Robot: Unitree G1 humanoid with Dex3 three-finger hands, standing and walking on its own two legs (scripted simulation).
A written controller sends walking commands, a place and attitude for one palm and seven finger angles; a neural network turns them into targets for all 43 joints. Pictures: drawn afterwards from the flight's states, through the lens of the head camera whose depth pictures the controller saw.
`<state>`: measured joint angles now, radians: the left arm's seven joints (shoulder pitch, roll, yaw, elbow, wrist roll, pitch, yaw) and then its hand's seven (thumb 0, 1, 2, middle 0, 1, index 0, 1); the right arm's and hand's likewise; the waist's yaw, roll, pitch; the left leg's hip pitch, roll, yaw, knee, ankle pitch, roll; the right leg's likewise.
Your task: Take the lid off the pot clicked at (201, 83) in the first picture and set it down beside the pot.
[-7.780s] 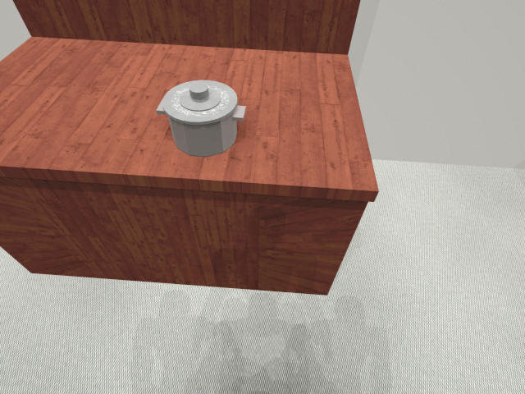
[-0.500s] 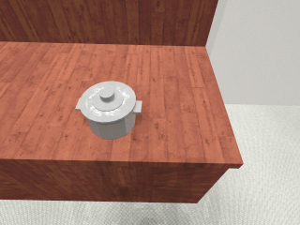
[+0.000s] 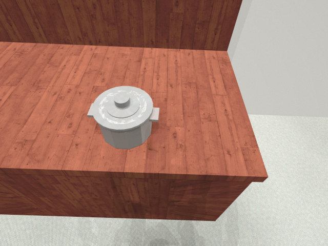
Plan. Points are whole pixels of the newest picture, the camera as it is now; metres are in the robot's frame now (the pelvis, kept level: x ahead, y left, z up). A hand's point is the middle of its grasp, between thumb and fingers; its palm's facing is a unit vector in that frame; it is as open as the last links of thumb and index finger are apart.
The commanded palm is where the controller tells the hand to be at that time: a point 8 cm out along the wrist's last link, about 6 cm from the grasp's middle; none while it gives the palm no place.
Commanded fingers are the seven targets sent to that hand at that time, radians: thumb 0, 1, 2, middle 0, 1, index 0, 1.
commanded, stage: lift the closed hand beside the body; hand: left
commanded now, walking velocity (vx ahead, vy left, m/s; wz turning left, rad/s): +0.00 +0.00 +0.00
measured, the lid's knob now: (121, 100) +0.49 +0.16 +0.05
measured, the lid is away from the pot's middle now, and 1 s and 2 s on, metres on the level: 0.00 0.00 0.00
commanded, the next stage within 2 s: raise the hand higher, near the body in 0.58 s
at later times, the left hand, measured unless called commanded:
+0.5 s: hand out of the picture +0.10 +0.21 -0.06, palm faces +0.31 -0.90 -0.29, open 3.3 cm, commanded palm +0.06 +0.26 -0.03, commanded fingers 0.00 0.90 0.90 -1.30 -1.50 -1.30 -1.50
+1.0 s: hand (55, 236) +0.14 +0.24 +0.00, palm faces +0.29 -0.88 -0.37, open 3.1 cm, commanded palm +0.09 +0.27 +0.04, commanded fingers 0.00 0.90 0.90 -1.30 -1.50 -1.30 -1.50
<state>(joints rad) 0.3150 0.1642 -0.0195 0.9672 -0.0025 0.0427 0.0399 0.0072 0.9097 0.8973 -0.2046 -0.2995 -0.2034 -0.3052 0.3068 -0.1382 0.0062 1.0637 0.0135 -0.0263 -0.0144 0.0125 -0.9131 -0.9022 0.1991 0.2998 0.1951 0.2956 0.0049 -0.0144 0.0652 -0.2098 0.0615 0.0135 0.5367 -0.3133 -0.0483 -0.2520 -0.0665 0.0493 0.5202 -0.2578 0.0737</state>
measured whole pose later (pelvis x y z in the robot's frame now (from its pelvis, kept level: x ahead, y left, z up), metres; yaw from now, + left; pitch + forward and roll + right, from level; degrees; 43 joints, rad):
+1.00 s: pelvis +0.01 +0.01 -0.01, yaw +3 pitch +0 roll +0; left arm 0.67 0.23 0.12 -0.19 0.03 -0.02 0.10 0.01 0.90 0.90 -1.29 -1.50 -1.29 -1.50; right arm 0.21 -0.18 0.00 0.53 0.01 -0.27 -0.08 0.02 -0.90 -0.90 0.20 0.30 0.22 0.32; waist 0.05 0.02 -0.02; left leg -0.26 0.04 -0.03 0.64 -0.38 -0.04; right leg -0.27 -0.09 0.01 0.61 -0.33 0.08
